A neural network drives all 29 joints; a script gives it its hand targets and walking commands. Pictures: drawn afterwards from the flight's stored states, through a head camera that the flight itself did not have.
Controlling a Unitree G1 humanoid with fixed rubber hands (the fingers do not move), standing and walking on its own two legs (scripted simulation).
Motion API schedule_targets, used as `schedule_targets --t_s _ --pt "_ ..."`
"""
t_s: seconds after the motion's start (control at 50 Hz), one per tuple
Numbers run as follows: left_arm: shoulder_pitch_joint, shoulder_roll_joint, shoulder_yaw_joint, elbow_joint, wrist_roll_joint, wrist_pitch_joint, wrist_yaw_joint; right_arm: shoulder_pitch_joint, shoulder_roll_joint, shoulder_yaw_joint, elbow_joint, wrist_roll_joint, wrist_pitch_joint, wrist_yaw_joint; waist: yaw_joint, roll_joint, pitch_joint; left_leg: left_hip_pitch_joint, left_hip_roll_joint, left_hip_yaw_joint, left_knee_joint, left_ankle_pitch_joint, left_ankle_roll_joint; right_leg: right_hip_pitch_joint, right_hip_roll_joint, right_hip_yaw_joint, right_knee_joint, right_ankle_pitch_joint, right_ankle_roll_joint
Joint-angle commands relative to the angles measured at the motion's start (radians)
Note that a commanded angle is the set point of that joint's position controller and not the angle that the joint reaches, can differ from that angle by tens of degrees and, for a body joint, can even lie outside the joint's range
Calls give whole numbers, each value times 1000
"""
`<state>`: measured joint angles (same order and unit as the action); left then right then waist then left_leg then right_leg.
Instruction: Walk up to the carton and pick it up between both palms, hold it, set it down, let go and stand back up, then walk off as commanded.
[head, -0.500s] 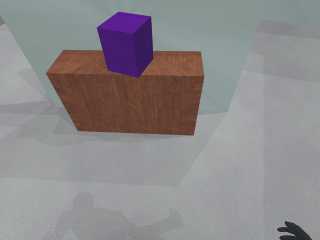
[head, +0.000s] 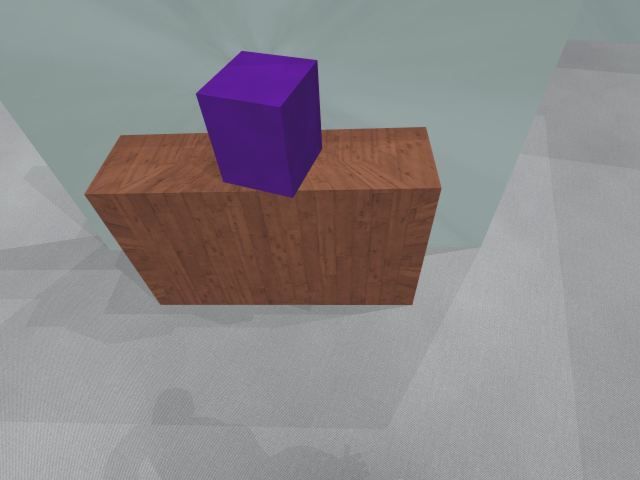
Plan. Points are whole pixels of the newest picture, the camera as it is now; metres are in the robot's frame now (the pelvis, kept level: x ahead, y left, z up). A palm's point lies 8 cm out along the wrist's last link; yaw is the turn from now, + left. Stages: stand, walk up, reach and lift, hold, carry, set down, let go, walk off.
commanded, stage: walk up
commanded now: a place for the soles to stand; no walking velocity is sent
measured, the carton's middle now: (267, 124) +0.93 +0.12 -0.07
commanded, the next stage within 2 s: none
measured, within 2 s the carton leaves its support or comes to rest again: neither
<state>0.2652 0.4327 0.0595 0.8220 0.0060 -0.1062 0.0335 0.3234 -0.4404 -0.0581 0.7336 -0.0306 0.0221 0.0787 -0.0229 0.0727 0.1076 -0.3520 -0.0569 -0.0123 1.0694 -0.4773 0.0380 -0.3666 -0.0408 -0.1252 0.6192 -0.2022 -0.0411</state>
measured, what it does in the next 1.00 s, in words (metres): steps to the left: left foot, then right foot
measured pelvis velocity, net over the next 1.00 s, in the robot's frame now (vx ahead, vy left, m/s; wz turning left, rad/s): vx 0.27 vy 0.27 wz -0.02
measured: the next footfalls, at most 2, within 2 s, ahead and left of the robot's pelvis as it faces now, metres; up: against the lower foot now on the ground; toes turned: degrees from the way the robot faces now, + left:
left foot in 0.30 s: +0.18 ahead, +0.26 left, +0.00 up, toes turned +4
right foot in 0.62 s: +0.28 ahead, +0.06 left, +0.00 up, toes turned -6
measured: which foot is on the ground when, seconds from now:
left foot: up 0.00-0.28, down 0.30-0.62, up 0.64-0.98, down 1.00-1.00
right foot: down 0.00-0.30, up 0.32-0.60, down 0.62-1.00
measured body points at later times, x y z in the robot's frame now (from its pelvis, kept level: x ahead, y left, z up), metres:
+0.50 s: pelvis +0.13 +0.14 +0.01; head +0.15 +0.15 +0.46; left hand +0.21 +0.49 -0.09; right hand +0.17 -0.21 -0.08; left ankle +0.14 +0.25 -0.72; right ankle +0.18 +0.02 -0.68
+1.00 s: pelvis +0.27 +0.27 -0.01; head +0.29 +0.26 +0.44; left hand +0.29 +0.65 -0.07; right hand +0.41 -0.06 -0.10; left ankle +0.35 +0.43 -0.72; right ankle +0.24 +0.07 -0.72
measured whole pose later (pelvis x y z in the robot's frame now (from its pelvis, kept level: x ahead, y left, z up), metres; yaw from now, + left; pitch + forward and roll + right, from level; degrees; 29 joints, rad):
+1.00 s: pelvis +0.27 +0.27 -0.01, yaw -1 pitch -2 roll -1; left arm 0.39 0.52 0.08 0.83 0.01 -0.09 0.03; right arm 0.20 -0.49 -0.10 0.72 -0.03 0.03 0.10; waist 0.05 0.07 0.09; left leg -0.43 0.11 0.02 0.69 -0.25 0.00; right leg -0.24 -0.16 -0.03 0.67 -0.40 0.04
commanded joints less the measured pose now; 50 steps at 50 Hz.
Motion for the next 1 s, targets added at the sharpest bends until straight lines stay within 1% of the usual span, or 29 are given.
schedule_targets --t_s 0.0,0.06,0.14,0.16,0.22,0.24,0.26,0.28,0.3,0.32,0.34,0.38,0.4,0.42,0.48,0.54,0.58,0.6,0.62,0.64,0.66,0.7,0.72,0.74,0.8,0.88,0.94,0.96,0.98 --pt "92 308 80 -33 2 -10 19 12 -234 -86 -84 2 -11 -8 21 -87 -53 -261 126 -142 133 48 -16 175 -335 403 -357 -261 -186" --pt "43 318 85 -34 10 -20 10 12 -182 -82 -65 3 1 21 8 -246 18 -184 151 -73 -26 150 -47 -20 -249 205 -372 -231 -157" --pt "49 343 100 -26 19 -25 3 -71 -170 -87 -68 -7 2 46 24 -286 -13 -85 178 28 -252 184 -64 -71 -214 118 -354 -289 -140" --pt "55 351 103 -26 12 -21 -1 -84 -177 -91 -55 -5 0 49 34 -280 -36 -44 169 59 -299 212 -67 -72 -190 105 -337 -326 -128" --pt "27 364 106 -26 13 -6 -4 -25 -192 -110 -32 -1 -3 46 2 -254 -99 79 134 113 -342 191 -66 -86 -199 110 -250 -421 -121" --pt "4 367 110 -29 16 5 -2 20 -196 -116 -12 -2 -6 42 -35 -220 -109 135 121 110 -410 165 -51 -119 -209 125 -188 -465 -118" --pt "8 343 98 -25 23 20 1 79 -226 -128 18 -10 -9 35 -60 -101 -124 233 83 113 -439 72 -38 -161 -172 93 -29 -487 -97" --pt "51 269 75 -29 20 32 -1 159 -259 -141 40 -24 -15 20 -94 79 -140 356 83 26 -543 -74 -3 -260 -103 28 231 -485 -69" --pt "47 153 29 -55 -4 32 0 163 -332 -146 17 -38 -29 6 -104 301 -61 320 324 -442 -784 -242 62 -459 39 23 536 -467 -12" --pt "9 220 28 -65 -4 36 12 83 -381 -154 -10 -11 -35 -1 -97 203 -6 157 433 -608 -923 -458 159 -458 7 160 585 -369 -19" --pt "-4 274 35 -49 -5 31 14 10 -383 -152 -16 4 -34 -4 -63 150 38 78 431 -587 -935 -447 188 -410 -27 177 577 -307 -14" --pt "82 282 48 16 -15 19 5 -61 -298 -128 -36 -3 -43 -9 -7 113 39 77 314 -344 -834 -113 158 -300 -69 158 476 -175 1" --pt "120 271 50 36 -12 15 0 -69 -259 -111 -41 1 -45 -9 4 89 1 109 265 -243 -774 96 153 -236 -62 129 407 -158 11" --pt "140 248 44 37 -16 12 -5 -52 -262 -104 -40 -5 -44 -8 -3 131 -34 105 261 -196 -746 168 180 -177 -55 94 321 -178 21" --pt "90 234 49 12 -10 14 -14 -21 -240 -94 -66 -15 -40 3 -23 132 -35 64 270 -197 -770 64 211 -101 -18 57 198 -209 9" --pt "91 203 42 9 -3 -1 -7 8 -231 -87 -75 -4 -37 0 -18 89 -70 143 269 -166 -678 314 199 -40 7 41 45 -111 -5" --pt "179 199 49 35 -7 -14 4 -28 -193 -73 -108 4 -28 -3 55 -8 -117 42 226 -54 -494 454 135 250 11 47 -184 49 -17" --pt "254 255 70 47 1 -19 17 -61 -155 -60 -128 11 -32 -6 119 -90 -152 -74 150 2 -311 475 74 427 -55 145 -223 96 -47" --pt "303 325 99 47 12 -19 26 -29 -92 -37 -159 7 -35 -6 133 -266 -202 -301 70 16 -115 94 9 626 -310 499 -241 132 -129" --pt "253 361 99 22 5 -16 29 24 -146 -45 -132 -2 -23 -18 85 -157 -180 -353 76 -65 -13 -39 -5 543 -429 672 -286 10 -204" --pt "205 376 102 11 -6 -11 31 12 -230 -67 -118 -3 -11 -20 74 -96 -152 -354 110 -102 46 -65 3 482 -459 691 -270 -13 -267" --pt "151 315 88 -17 -8 -12 26 -11 -225 -76 -106 -4 -10 -21 41 -51 -63 -363 139 -129 40 -18 1 351 -365 490 -257 62 -228" --pt "138 309 83 -14 -11 -13 22 22 -215 -79 -85 1 -8 -16 26 -109 -44 -317 137 -121 25 44 -10 287 -302 381 -252 135 -195" --pt "147 301 76 -23 -5 -15 20 2 -196 -78 -95 -2 -6 -11 32 -137 -36 -307 135 -86 0 67 -21 253 -276 338 -249 213 -190" --pt "147 311 83 -25 -3 -20 16 -23 -158 -74 -99 3 0 9 42 -240 -47 -232 147 -15 -107 151 -43 183 -242 177 -213 391 -175" --pt "108 320 81 -43 -2 -16 13 -110 -154 -82 -104 1 0 29 44 -283 -30 -53 169 65 -297 284 -49 19 -184 95 -207 262 -127" --pt "48 344 83 -67 1 3 11 -32 -176 -102 -48 7 1 18 -2 -308 -82 126 128 95 -353 279 -37 -71 -214 139 -135 27 -114" --pt "28 339 77 -73 6 16 10 22 -190 -108 -11 11 -3 9 -33 -269 -111 210 106 101 -401 227 -28 -101 -195 134 -50 -66 -96" --pt "61 282 59 -65 10 27 10 101 -222 -118 18 4 -12 0 -62 -114 -147 324 79 74 -442 148 -17 -159 -139 95 135 -157 -72"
